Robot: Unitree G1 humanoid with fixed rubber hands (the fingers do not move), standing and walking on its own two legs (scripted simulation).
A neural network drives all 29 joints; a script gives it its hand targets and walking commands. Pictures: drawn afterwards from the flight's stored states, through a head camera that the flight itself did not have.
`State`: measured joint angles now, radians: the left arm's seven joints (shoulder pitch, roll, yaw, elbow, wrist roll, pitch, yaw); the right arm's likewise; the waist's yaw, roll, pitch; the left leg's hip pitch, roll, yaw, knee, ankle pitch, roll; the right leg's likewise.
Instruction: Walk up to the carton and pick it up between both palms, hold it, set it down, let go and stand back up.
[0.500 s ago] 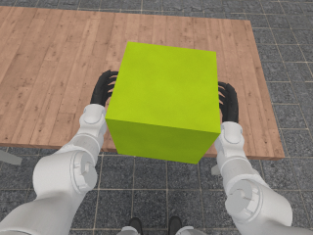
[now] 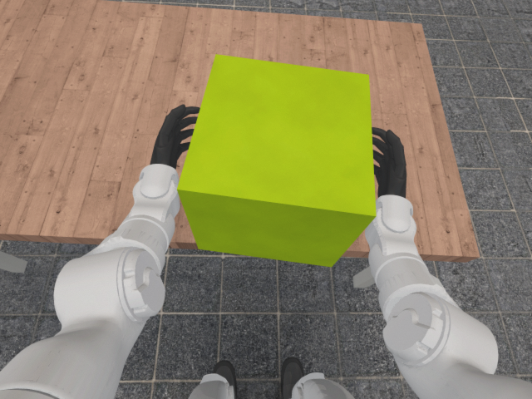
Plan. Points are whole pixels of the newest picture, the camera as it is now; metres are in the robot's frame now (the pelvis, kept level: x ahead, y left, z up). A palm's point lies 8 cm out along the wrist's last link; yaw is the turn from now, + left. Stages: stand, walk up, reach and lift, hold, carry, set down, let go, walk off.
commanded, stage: set down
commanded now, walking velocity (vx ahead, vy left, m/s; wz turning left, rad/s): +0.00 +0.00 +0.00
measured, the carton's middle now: (277, 168) +0.48 -0.03 -0.05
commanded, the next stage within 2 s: none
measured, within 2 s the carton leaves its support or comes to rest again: neither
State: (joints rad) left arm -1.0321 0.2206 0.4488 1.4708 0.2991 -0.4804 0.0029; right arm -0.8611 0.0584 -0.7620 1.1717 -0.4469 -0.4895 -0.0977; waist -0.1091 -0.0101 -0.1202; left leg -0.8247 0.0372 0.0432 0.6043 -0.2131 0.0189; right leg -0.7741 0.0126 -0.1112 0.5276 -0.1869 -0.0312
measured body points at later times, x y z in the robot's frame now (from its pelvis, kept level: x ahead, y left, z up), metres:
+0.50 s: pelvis -0.01 +0.00 -0.01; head +0.14 +0.03 +0.41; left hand +0.48 +0.14 -0.01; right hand +0.42 -0.20 -0.01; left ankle +0.02 +0.10 -0.72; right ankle +0.02 -0.10 -0.72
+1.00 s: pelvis -0.02 +0.01 -0.04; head +0.12 +0.03 +0.38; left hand +0.50 +0.19 -0.01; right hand +0.42 -0.28 +0.01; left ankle +0.02 +0.11 -0.72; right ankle +0.02 -0.10 -0.72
